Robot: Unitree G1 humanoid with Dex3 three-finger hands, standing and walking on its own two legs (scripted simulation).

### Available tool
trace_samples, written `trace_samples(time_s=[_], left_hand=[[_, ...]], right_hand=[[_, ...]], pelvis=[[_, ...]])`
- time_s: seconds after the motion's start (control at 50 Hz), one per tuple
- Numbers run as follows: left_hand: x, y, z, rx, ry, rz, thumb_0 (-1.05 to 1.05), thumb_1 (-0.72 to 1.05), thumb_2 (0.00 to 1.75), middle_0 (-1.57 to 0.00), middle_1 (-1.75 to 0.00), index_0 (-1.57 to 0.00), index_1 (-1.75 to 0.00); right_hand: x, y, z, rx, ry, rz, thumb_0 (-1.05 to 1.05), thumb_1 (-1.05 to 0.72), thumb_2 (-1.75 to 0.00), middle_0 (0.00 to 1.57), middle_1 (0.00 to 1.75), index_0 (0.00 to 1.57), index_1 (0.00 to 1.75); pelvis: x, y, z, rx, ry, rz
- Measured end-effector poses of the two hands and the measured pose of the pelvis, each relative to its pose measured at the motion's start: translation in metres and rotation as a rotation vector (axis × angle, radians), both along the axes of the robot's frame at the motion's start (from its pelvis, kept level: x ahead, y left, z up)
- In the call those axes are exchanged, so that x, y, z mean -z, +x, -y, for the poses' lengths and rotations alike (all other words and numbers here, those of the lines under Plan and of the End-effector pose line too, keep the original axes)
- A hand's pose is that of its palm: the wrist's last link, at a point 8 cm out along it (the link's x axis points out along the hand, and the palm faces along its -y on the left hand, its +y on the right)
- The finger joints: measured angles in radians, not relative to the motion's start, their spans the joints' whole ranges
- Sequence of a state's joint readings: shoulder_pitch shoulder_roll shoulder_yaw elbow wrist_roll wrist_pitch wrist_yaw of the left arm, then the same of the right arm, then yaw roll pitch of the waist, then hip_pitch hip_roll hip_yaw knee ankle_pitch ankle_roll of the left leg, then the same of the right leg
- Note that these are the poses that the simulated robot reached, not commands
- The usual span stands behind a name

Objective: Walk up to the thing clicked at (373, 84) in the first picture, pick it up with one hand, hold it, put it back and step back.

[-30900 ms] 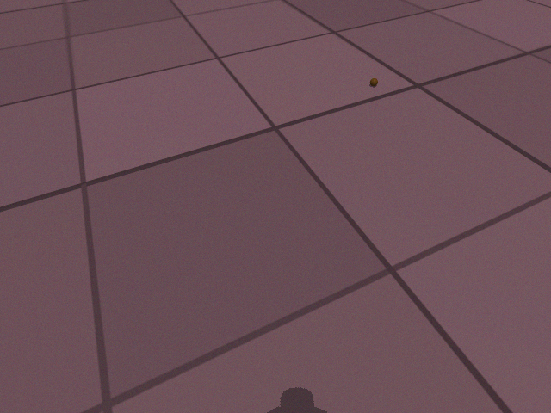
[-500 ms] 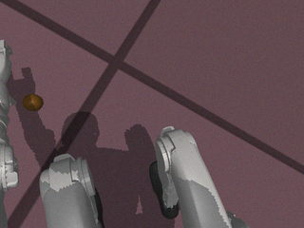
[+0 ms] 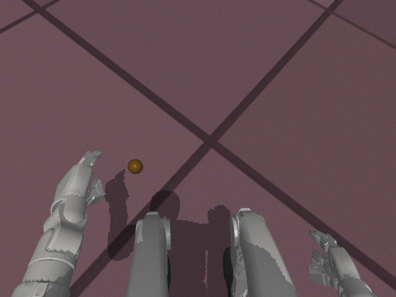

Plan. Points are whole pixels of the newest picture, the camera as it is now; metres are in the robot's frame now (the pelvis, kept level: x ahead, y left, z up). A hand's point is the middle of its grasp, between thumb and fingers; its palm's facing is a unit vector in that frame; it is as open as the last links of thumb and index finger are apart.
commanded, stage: home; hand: left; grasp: from above
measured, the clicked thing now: (135, 166) +0.53 +0.23 -0.48
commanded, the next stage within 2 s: none
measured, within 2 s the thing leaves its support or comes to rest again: neither
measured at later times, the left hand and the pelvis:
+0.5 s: hand (66, 223) +0.25 +0.20 +0.10, palm faces +0.10 -0.97 -0.22, open 7.4 cm; pelvis +0.06 +0.00 +0.17, yaw +3 degrees
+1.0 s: hand (45, 244) +0.23 +0.19 +0.16, palm faces +0.12 -0.97 -0.19, open 7.4 cm; pelvis +0.08 +0.00 +0.20, yaw +4 degrees
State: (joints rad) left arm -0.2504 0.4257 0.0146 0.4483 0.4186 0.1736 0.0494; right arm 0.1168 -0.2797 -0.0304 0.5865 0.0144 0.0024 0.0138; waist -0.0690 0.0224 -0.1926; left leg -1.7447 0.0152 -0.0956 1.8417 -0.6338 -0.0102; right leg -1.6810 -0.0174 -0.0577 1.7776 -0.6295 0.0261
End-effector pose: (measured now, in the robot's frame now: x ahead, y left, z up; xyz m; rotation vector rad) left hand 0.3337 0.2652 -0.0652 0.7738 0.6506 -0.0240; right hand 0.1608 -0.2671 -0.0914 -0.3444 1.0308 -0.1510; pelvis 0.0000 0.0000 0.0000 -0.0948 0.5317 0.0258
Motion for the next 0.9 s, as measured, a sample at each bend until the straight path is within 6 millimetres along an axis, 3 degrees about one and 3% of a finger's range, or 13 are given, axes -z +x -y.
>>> trace_samples(time_s=[0.1,0.2,0.44,0.62,0.74,0.9], left_hand=[[-0.037,-0.033,0.007,-0.118,-0.134,-0.033,0.01,0.87,0.89,-0.21,-0.31,-0.21,-0.31],[-0.077,-0.057,0.016,-0.226,-0.264,-0.050,0.01,0.88,0.89,-0.21,-0.31,-0.21,-0.30],[-0.169,-0.091,0.021,-0.427,-0.450,-0.085,0.01,0.90,0.90,-0.20,-0.30,-0.21,-0.30],[-0.232,-0.113,0.022,-0.456,-0.485,-0.071,0.01,0.90,0.90,-0.20,-0.30,-0.20,-0.30],[-0.252,-0.122,0.022,-0.453,-0.489,-0.052,0.01,0.90,0.90,-0.20,-0.30,-0.20,-0.30],[-0.248,-0.127,0.026,-0.457,-0.501,-0.069,0.01,0.90,0.90,-0.20,-0.30,-0.20,-0.30]], right_hand=[[-0.047,0.029,-0.015,-0.024,0.022,0.135,0.01,-0.90,-0.90,0.20,0.30,0.20,0.30],[-0.091,0.044,-0.032,-0.031,0.054,0.222,0.01,-0.90,-0.90,0.20,0.30,0.20,0.30],[-0.173,0.042,-0.045,0.023,0.057,0.274,0.01,-0.90,-0.90,0.20,0.30,0.20,0.30],[-0.216,0.052,-0.040,0.055,0.028,0.340,0.01,-0.90,-0.90,0.20,0.30,0.20,0.30],[-0.234,0.072,-0.039,0.036,0.025,0.417,0.02,-0.90,-0.90,0.20,0.30,0.20,0.30],[-0.247,0.093,-0.040,-0.020,0.028,0.493,0.01,-0.90,-0.90,0.20,0.30,0.20,0.30]], pelvis=[[-0.038,0.004,0.001,-0.011,0.007,0.053],[-0.075,0.013,0.001,-0.019,0.017,0.111],[-0.155,0.047,-0.002,-0.036,0.032,0.228],[-0.194,0.073,-0.004,-0.042,0.043,0.300],[-0.204,0.082,-0.005,-0.047,0.050,0.333],[-0.205,0.082,-0.001,-0.054,0.059,0.357]])
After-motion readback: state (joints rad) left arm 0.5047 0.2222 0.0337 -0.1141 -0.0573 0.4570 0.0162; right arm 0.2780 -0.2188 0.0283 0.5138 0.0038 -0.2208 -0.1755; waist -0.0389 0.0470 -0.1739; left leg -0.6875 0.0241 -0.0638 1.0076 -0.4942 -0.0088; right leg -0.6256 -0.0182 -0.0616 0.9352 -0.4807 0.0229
